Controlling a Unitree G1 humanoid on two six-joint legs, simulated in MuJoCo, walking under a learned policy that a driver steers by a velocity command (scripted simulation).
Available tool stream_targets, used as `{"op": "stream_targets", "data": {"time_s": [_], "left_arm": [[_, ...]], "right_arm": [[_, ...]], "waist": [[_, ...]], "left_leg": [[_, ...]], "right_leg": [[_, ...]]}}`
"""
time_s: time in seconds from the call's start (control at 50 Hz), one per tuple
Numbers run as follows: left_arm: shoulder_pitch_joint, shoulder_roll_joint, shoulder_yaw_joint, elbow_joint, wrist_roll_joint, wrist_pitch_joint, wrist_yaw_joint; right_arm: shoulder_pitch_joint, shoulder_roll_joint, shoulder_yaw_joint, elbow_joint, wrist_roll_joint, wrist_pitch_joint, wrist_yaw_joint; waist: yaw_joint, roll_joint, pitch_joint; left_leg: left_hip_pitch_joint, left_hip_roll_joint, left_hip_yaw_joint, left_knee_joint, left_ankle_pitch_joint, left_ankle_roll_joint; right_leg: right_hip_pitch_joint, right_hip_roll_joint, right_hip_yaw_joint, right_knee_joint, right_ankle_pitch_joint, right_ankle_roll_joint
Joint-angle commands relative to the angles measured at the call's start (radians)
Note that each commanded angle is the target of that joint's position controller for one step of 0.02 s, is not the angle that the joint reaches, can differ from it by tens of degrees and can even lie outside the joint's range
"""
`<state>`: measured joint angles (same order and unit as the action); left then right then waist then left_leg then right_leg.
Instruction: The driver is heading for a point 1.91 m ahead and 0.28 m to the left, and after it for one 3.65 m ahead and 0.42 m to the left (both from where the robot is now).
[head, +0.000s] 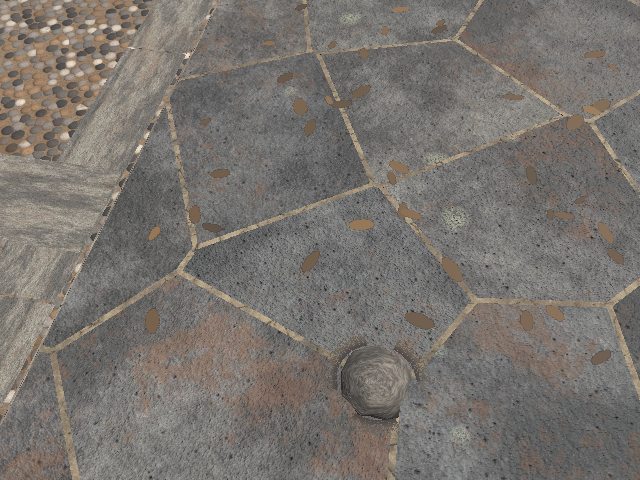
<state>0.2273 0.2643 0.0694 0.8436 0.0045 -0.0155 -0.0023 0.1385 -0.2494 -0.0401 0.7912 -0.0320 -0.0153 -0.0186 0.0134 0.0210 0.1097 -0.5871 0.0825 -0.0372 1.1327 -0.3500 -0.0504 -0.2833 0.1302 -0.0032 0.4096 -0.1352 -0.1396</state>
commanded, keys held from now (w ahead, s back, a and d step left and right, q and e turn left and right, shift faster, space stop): e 0.08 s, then q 0.82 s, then no key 0.10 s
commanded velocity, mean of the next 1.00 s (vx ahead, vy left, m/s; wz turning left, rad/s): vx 0.03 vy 0.00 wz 0.22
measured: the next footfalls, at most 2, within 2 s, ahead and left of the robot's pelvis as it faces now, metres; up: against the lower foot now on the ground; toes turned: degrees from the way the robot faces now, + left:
left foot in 0.32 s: +0.14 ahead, +0.14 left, +0.00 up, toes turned -3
right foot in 0.72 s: +0.12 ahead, -0.07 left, +0.00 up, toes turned +14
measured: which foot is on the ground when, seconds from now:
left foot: up 0.00-0.30, down 0.32-0.72, up 0.74-1.00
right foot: down 0.00-0.34, up 0.36-0.70, down 0.72-1.00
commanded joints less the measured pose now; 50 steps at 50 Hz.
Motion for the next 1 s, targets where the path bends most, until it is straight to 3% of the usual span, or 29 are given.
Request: {"op": "stream_targets", "data": {"time_s": [0.02,0.12,0.24,0.26,0.3,0.32,0.34,0.36,0.38,0.4,0.42,0.46,0.5,0.6,0.64,0.68,0.7,0.72,0.74,0.76,0.78,0.8,0.84,0.86,0.92,1.0], "left_arm": [[0.041,0.154,0.036,-0.059,0.002,-0.011,0.004],[0.079,0.143,0.031,-0.067,0.008,0.009,0.013],[0.070,0.071,-0.016,-0.037,0.033,0.002,0.021],[0.064,0.082,-0.018,-0.031,0.034,0.003,0.023],[0.035,0.124,-0.012,-0.025,0.017,0.011,0.036],[0.051,0.133,-0.010,-0.026,0.012,0.011,0.042],[0.076,0.114,-0.014,-0.046,0.016,0.009,0.047],[0.109,0.085,-0.015,-0.033,0.004,0.023,0.049],[0.066,0.105,-0.014,-0.033,0.012,0.034,0.055],[0.015,0.113,-0.008,-0.045,0.010,0.039,0.052],[-0.009,0.105,-0.007,-0.049,0.009,0.043,0.045],[-0.019,0.093,-0.007,-0.058,0.010,0.051,0.035],[-0.028,0.079,-0.012,-0.060,0.009,0.051,0.035],[-0.063,0.069,-0.021,-0.089,-0.002,0.046,0.043],[-0.034,0.079,-0.021,-0.090,-0.005,0.039,0.045],[0.038,0.078,-0.020,-0.075,-0.004,0.029,0.050],[0.074,0.097,-0.015,-0.068,0.003,0.022,0.056],[0.078,0.186,0.003,-0.076,0.021,0.017,0.065],[-0.019,0.283,0.022,-0.114,0.027,0.024,0.061],[-0.024,0.231,0.013,-0.116,0.039,0.026,0.054],[-0.070,0.154,-0.009,-0.129,0.030,0.022,0.051],[-0.109,0.122,-0.018,-0.139,0.025,0.021,0.050],[-0.104,0.119,-0.020,-0.147,0.021,0.014,0.055],[-0.071,0.122,-0.018,-0.141,0.021,0.014,0.054],[0.036,0.141,-0.007,-0.112,0.019,0.012,0.052],[0.048,0.158,0.000,-0.093,0.021,0.009,0.037]], "right_arm": [[0.137,-0.076,-0.020,-0.020,0.000,0.025,-0.004],[0.050,-0.090,-0.019,-0.049,0.007,0.039,-0.009],[0.052,-0.060,-0.001,-0.019,0.022,0.036,-0.008],[0.056,-0.062,-0.001,-0.014,0.025,0.036,-0.010],[0.088,-0.072,-0.002,-0.006,0.024,0.026,-0.011],[0.098,-0.106,-0.008,-0.006,0.017,0.015,-0.013],[0.118,-0.181,-0.019,-0.012,0.004,0.004,-0.015],[0.089,-0.215,-0.029,-0.010,0.025,0.009,-0.006],[0.135,-0.166,-0.020,-0.005,0.025,0.009,0.006],[0.163,-0.172,-0.024,0.006,0.021,0.007,0.011],[0.145,-0.181,-0.031,0.008,0.019,0.014,0.008],[0.107,-0.185,-0.044,0.001,0.026,0.028,-0.002],[0.096,-0.171,-0.049,-0.006,0.025,0.038,0.002],[0.116,-0.195,-0.073,-0.006,0.016,0.051,0.010],[0.082,-0.202,-0.079,-0.016,0.014,0.058,0.018],[0.027,-0.204,-0.083,-0.030,0.020,0.068,0.023],[0.013,-0.190,-0.079,-0.039,0.028,0.069,0.022],[0.045,-0.132,-0.065,-0.052,0.032,0.066,0.021],[0.062,-0.105,-0.061,-0.065,0.030,0.061,0.012],[0.053,-0.183,-0.076,-0.052,0.001,0.061,0.009],[0.077,-0.187,-0.084,-0.028,0.006,0.064,0.015],[0.110,-0.175,-0.084,-0.009,0.007,0.071,0.022],[0.133,-0.163,-0.080,0.003,0.005,0.082,0.041],[0.114,-0.157,-0.076,-0.003,0.008,0.084,0.047],[0.035,-0.137,-0.062,-0.036,0.014,0.088,0.056],[0.011,-0.108,-0.042,-0.049,0.022,0.091,0.054]], "waist": [[-0.034,-0.060,-0.203],[0.004,-0.095,-0.184],[0.018,-0.107,-0.161],[0.018,-0.111,-0.149],[-0.019,-0.088,-0.118],[-0.016,-0.046,-0.124],[0.013,0.073,-0.155],[0.039,0.191,-0.151],[-0.011,0.183,-0.159],[-0.033,0.156,-0.143],[-0.022,0.108,-0.136],[0.002,0.100,-0.123],[-0.005,0.101,-0.146],[-0.040,0.134,-0.184],[-0.029,0.147,-0.191],[0.015,0.138,-0.187],[0.034,0.106,-0.176],[0.011,-0.078,-0.163],[-0.011,-0.286,-0.122],[-0.013,-0.176,-0.101],[-0.049,-0.105,-0.084],[-0.072,-0.096,-0.066],[-0.066,-0.158,-0.084],[-0.047,-0.155,-0.090],[0.016,-0.154,-0.107],[0.026,-0.180,-0.123]], "left_leg": [[0.045,-0.016,0.020,-0.049,0.064,-0.013],[0.000,-0.016,0.002,-0.179,0.111,-0.008],[0.231,-0.046,0.028,-0.426,0.056,0.046],[0.274,-0.060,0.034,-0.480,0.041,0.057],[0.368,-0.078,0.039,-0.691,0.140,0.083],[0.431,-0.031,-0.040,-0.767,0.291,0.098],[0.483,0.110,-0.222,-0.773,0.572,0.136],[0.475,0.226,-0.342,-0.746,0.858,0.280],[0.479,0.270,-0.428,-0.783,0.872,0.344],[0.481,0.250,-0.428,-0.806,0.794,0.356],[0.469,0.201,-0.385,-0.810,0.696,0.340],[0.445,0.125,-0.314,-0.815,0.602,0.293],[0.459,0.076,-0.286,-0.806,0.552,0.272],[0.444,0.069,-0.360,-0.799,0.430,0.268],[0.402,0.058,-0.393,-0.795,0.402,0.248],[0.329,0.022,-0.403,-0.767,0.335,0.199],[0.251,-0.019,-0.388,-0.736,0.215,0.149],[0.133,-0.113,-0.288,-0.583,-0.003,0.090],[0.013,-0.271,-0.069,-0.374,-0.197,0.055],[0.058,-0.172,-0.086,-0.184,-0.204,0.054],[0.090,-0.167,-0.090,-0.105,-0.152,0.059],[0.093,-0.160,-0.074,-0.045,-0.098,0.053],[0.055,-0.153,-0.040,0.011,-0.053,0.031],[0.041,-0.148,-0.025,-0.003,-0.050,0.018],[0.008,-0.134,-0.012,-0.100,-0.068,-0.006],[0.126,-0.131,0.011,-0.284,-0.112,0.014]], "right_leg": [[0.109,-0.260,0.209,-0.064,0.709,-0.116],[0.169,-0.269,0.270,-0.079,0.494,-0.085],[0.152,-0.292,0.215,-0.062,0.527,-0.068],[0.145,-0.299,0.218,-0.049,0.512,-0.063],[0.126,-0.290,0.212,0.016,0.438,-0.031],[0.103,-0.265,0.209,0.050,0.329,0.008],[0.064,-0.188,0.148,0.167,0.148,0.045],[0.003,-0.057,0.044,0.217,-0.214,0.082],[-0.044,-0.045,0.032,0.316,-0.399,0.095],[-0.095,-0.035,0.045,0.434,-0.458,0.104],[-0.123,-0.046,0.055,0.516,-0.442,0.120],[-0.152,-0.074,0.062,0.556,-0.372,0.148],[-0.161,-0.069,0.041,0.512,-0.347,0.173],[-0.104,-0.066,0.037,0.347,-0.319,0.174],[-0.031,-0.054,0.034,0.256,-0.300,0.159],[0.098,-0.042,0.023,0.064,-0.199,0.138],[0.187,-0.073,0.049,-0.070,-0.148,0.123],[0.248,-0.285,0.263,-0.209,-0.264,0.078],[0.160,-0.506,0.515,-0.271,-0.247,-0.035],[0.063,-0.530,0.478,-0.233,-0.127,-0.094],[0.032,-0.465,0.378,-0.208,-0.045,-0.084],[0.031,-0.398,0.271,-0.187,0.027,-0.054],[0.116,-0.341,0.156,-0.146,0.185,-0.035],[0.155,-0.336,0.129,-0.129,0.245,-0.038],[0.282,-0.375,0.124,-0.093,0.354,-0.071],[0.273,-0.391,0.101,-0.059,0.407,-0.082]]}}
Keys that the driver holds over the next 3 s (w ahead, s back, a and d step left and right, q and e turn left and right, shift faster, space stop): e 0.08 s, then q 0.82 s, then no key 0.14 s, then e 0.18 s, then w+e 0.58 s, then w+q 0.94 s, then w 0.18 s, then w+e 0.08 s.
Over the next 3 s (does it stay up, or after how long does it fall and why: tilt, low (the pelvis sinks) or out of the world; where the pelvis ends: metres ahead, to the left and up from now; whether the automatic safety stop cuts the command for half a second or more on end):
stays up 0.88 0.01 0.01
